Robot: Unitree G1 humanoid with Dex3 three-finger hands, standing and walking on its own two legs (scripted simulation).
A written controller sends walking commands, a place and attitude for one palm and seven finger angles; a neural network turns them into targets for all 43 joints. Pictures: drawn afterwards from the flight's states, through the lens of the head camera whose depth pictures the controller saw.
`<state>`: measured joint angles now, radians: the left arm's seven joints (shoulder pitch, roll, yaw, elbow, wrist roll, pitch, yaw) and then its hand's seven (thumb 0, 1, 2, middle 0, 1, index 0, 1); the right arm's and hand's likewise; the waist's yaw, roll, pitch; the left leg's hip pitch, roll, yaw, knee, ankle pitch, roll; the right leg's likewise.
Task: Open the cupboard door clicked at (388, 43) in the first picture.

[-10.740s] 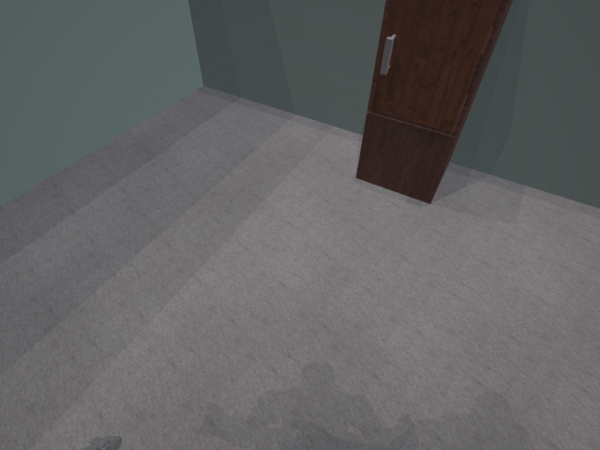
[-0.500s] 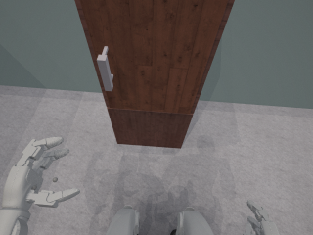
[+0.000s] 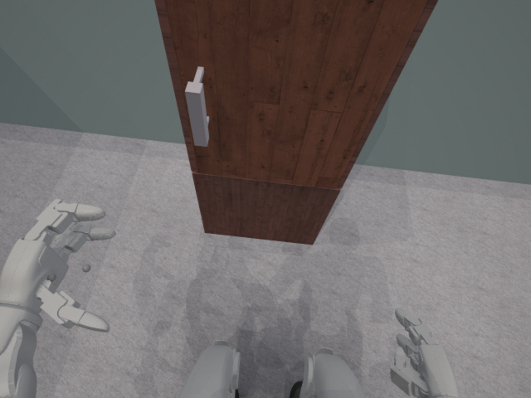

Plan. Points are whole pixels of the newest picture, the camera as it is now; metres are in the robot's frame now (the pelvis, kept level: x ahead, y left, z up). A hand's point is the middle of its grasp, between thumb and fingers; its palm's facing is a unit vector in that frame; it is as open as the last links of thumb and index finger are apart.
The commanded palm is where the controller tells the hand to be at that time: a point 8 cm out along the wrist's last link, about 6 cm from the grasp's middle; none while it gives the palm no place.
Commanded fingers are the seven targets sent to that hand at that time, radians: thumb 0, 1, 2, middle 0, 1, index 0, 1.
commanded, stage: raise the hand with hooked fingers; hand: left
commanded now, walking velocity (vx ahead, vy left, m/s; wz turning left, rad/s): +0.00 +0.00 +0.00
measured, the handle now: (200, 108) +0.59 +0.17 +0.02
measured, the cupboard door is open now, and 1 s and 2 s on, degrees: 0 0 0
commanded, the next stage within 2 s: move the hooked fingers beside the handle in 0.60 s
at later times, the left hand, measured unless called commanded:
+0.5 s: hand (88, 255) +0.29 +0.27 +0.03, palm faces -0.01 -1.00 -0.06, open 14.0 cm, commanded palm +0.26 +0.31 +0.04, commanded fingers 0.00 -0.50 0.30 -0.30 -1.20 -0.30 -1.20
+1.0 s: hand (109, 227) +0.33 +0.25 +0.04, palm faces -0.05 -1.00 -0.04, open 14.0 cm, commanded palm +0.31 +0.30 +0.04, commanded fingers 0.00 -0.50 0.30 -0.30 -1.20 -0.30 -1.20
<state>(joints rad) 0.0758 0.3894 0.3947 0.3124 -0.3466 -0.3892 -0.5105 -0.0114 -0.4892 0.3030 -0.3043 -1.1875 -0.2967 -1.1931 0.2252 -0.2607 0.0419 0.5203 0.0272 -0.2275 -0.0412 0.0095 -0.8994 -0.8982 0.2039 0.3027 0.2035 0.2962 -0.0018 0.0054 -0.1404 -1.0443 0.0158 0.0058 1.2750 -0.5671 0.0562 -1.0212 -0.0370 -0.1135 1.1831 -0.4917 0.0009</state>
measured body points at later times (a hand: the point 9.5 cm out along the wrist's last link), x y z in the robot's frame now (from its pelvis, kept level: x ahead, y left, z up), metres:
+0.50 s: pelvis +0.00 -0.01 +0.00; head +0.10 +0.02 +0.44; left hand +0.28 +0.32 +0.04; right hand +0.17 -0.26 -0.07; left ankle +0.02 +0.08 -0.63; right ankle +0.04 -0.13 -0.63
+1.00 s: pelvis +0.00 -0.02 -0.01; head +0.10 +0.01 +0.43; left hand +0.32 +0.30 +0.04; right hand +0.16 -0.27 -0.09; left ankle +0.02 +0.08 -0.63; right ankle +0.04 -0.13 -0.63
